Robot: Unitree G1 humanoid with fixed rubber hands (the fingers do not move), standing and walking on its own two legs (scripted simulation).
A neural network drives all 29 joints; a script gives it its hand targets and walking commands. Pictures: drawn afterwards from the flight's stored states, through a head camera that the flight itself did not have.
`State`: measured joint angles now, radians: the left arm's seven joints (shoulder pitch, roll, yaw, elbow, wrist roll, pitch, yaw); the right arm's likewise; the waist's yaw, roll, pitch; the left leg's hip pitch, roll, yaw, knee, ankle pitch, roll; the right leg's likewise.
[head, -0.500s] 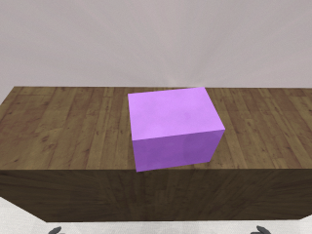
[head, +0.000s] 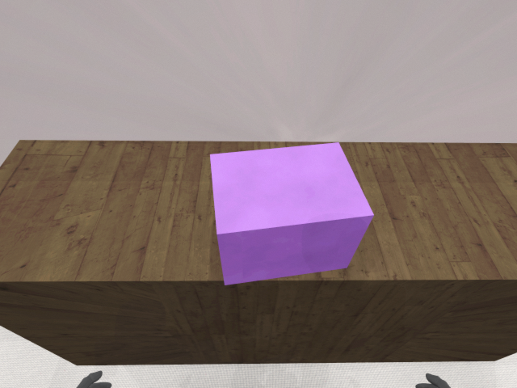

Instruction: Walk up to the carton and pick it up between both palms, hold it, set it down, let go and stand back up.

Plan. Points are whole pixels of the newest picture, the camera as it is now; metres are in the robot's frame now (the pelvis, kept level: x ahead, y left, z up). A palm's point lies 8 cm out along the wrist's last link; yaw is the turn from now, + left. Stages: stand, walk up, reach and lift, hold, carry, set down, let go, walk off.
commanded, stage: walk up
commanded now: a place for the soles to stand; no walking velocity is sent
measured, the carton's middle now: (281, 213) +0.40 -0.04 +0.00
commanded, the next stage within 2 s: reach and lift in 0.72 s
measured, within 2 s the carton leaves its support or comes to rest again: neither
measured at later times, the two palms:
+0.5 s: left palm out of the picture +0.10 +0.28 -0.11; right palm out of the picture +0.09 -0.32 -0.10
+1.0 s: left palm (118, 348) +0.20 +0.23 -0.08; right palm out of the picture +0.12 -0.32 -0.10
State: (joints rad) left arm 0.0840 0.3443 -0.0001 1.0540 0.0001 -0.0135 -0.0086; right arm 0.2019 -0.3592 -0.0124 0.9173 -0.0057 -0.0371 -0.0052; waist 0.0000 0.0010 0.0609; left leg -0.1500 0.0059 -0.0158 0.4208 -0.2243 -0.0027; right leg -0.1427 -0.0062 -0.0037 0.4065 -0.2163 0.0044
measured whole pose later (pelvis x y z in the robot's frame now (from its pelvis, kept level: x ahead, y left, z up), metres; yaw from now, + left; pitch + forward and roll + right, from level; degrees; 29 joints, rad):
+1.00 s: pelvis +0.00 -0.02 -0.01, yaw +0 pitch -2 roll +1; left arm 0.02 0.31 0.00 0.47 0.00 0.40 0.01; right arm 0.10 -0.32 -0.11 0.94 -0.06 -0.16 0.06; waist 0.00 -0.04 0.12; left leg -0.22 0.02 -0.02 0.54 -0.28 -0.03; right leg -0.24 0.01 0.00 0.57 -0.30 -0.01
